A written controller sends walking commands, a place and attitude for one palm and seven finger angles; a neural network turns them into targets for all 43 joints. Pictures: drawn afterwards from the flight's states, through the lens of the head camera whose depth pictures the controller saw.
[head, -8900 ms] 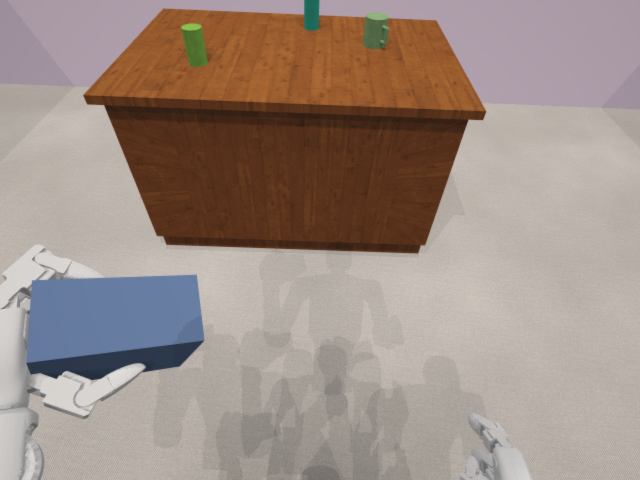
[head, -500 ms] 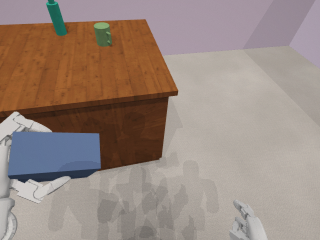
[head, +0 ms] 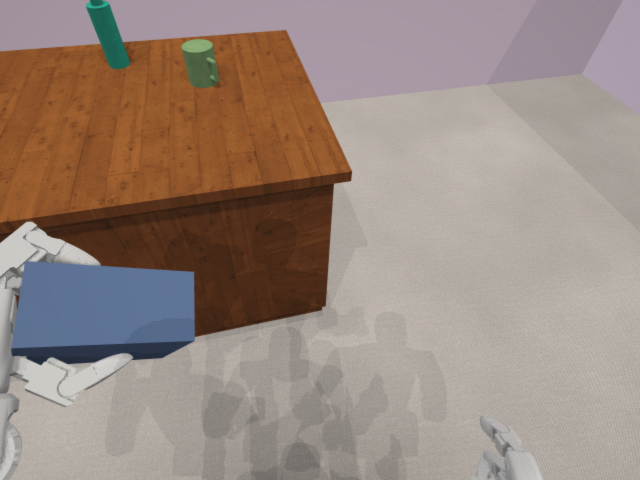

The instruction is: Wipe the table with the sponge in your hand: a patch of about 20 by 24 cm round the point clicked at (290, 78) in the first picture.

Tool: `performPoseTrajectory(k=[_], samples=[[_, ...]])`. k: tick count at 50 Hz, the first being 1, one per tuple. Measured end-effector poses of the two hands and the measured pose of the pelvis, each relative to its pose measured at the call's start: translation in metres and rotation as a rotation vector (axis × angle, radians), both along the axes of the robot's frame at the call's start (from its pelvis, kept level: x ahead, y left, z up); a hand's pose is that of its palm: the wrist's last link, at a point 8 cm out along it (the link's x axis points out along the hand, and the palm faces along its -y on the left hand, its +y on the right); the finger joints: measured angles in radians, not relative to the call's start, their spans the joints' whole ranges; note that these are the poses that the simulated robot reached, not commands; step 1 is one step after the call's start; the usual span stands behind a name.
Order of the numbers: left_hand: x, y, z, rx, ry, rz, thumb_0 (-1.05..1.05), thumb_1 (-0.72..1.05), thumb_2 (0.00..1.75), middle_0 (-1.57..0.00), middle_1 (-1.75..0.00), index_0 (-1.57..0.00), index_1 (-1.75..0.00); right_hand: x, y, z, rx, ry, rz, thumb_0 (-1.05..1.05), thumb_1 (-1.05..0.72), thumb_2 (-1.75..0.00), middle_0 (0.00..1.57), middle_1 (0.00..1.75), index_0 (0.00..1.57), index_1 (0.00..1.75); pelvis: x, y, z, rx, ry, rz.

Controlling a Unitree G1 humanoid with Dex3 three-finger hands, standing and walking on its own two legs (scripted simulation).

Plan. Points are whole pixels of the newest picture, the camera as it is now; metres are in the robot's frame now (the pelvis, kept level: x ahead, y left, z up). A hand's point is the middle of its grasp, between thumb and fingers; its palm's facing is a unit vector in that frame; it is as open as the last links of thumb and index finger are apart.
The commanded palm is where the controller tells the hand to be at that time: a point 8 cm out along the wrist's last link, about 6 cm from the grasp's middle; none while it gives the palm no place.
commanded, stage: look again from close up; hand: left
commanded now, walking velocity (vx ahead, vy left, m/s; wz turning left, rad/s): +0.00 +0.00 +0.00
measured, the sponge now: (131, 318) +0.24 +0.21 +0.14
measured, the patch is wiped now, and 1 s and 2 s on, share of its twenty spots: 0.00 0.00 0.00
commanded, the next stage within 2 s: shuffle to correct the standing spot in 0.30 s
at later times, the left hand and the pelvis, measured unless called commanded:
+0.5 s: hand (33, 279) +0.25 +0.29 +0.17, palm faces +0.43 -0.83 -0.36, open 10.9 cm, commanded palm +0.18 +0.31 +0.18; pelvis +0.02 +0.03 +0.00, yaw -1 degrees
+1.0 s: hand (93, 230) +0.32 +0.27 +0.16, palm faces +0.29 -0.87 -0.40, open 10.9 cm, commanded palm +0.26 +0.32 +0.18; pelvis +0.07 +0.06 -0.02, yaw -5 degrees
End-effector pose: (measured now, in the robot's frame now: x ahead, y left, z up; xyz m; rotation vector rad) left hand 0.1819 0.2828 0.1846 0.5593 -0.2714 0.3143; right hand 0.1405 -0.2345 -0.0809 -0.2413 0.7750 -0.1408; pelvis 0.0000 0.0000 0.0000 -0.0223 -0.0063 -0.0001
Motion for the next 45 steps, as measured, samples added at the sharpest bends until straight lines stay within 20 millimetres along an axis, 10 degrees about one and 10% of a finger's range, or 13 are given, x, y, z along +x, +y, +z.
performPoseTrajectory(k=[5,16,27,38,45], samples=[[0.024,0.054,0.04,0.09,-0.178,0.086,-0.01,-0.56,1.01,-0.64,-1.38,-0.64,-1.37,-0.004,0.002,0.0,0.009,0.01,0.044,0.02,-0.9,-0.9,0.2,0.3,0.2,0.3,-0.011,0.0,-0.002,0.002,-0.001,-0.004],[0.009,0.005,-0.067,-0.16,0.22,-0.111,-0.01,-0.56,1.01,-0.65,-1.38,-0.65,-1.37,-0.004,0.03,0.015,0.014,-0.037,0.007,0.02,-0.9,-0.9,0.2,0.3,0.2,0.3,0.008,0.025,0.0,0.011,0.003,-0.032],[0.033,0.046,0.005,-0.084,-0.165,-0.006,-0.01,-0.56,1.01,-0.65,-1.37,-0.65,-1.37,0.058,0.063,0.026,0.009,-0.119,0.142,0.02,-0.9,-0.9,0.2,0.3,0.21,0.3,0.025,0.036,-0.002,-0.008,0.007,-0.021],[0.07,0.052,-0.039,-0.12,0.039,-0.022,-0.01,-0.56,1.01,-0.65,-1.37,-0.65,-1.36,0.085,0.065,0.017,0.026,-0.13,0.057,0.02,-0.9,-0.9,0.2,0.3,0.2,0.3,0.056,0.05,-0.011,0.011,0.01,-0.044],[0.089,0.041,-0.019,-0.084,-0.075,-0.077,-0.01,-0.56,1.01,-0.65,-1.37,-0.66,-1.36,0.078,0.056,-0.001,0.017,-0.043,0.039,0.02,-0.9,-0.9,0.2,0.3,0.2,0.3,0.068,0.051,-0.019,-0.001,0.008,-0.056]])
